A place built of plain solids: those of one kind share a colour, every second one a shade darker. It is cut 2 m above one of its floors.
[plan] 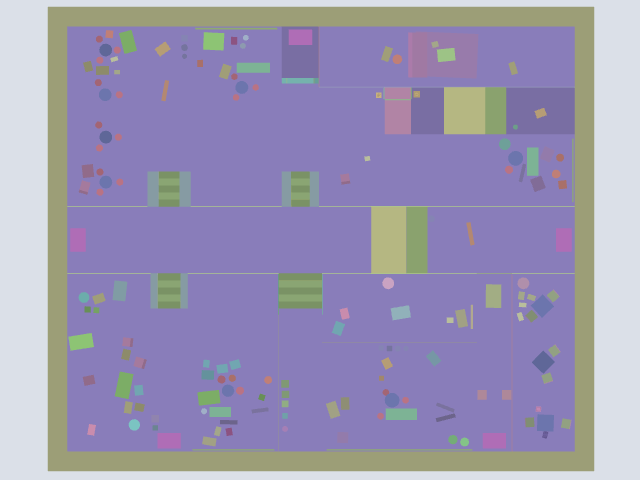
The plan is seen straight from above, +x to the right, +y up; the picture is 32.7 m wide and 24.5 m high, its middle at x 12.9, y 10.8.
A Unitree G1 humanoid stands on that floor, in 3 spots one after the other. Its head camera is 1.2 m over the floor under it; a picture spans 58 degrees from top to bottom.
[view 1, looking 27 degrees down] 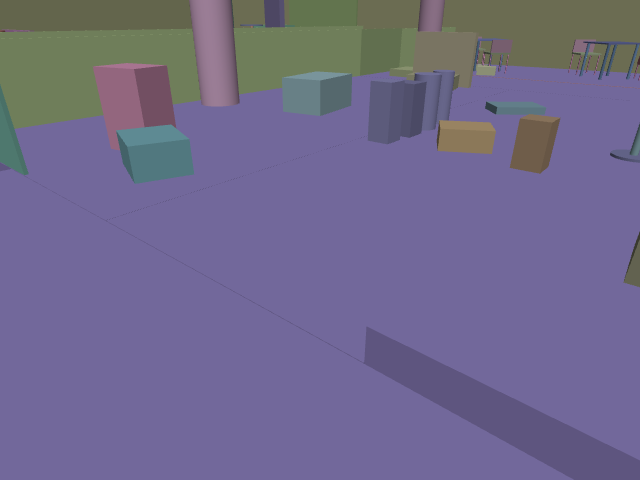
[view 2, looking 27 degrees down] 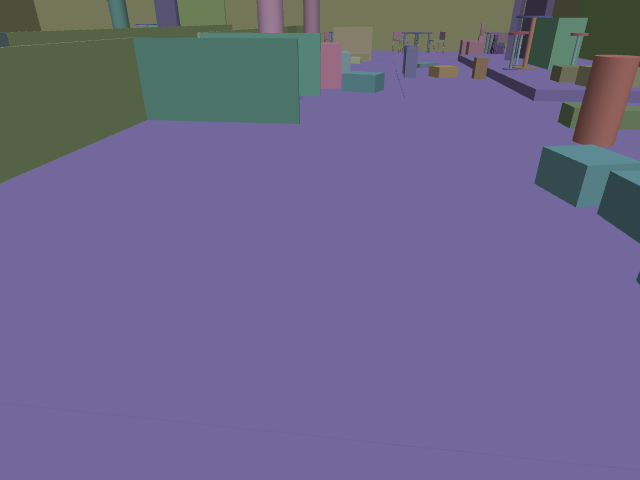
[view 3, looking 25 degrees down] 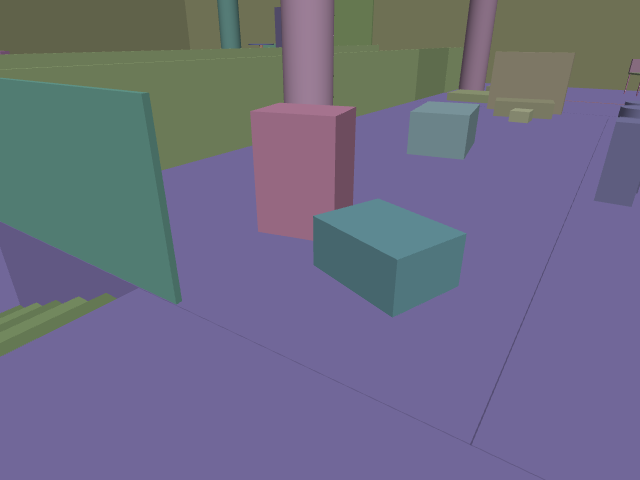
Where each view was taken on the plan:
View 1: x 11.90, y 2.75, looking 40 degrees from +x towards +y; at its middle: floor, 2.64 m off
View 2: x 5.20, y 6.05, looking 7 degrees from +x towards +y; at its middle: floor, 2.64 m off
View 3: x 11.90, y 5.40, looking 34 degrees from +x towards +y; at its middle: carton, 2.40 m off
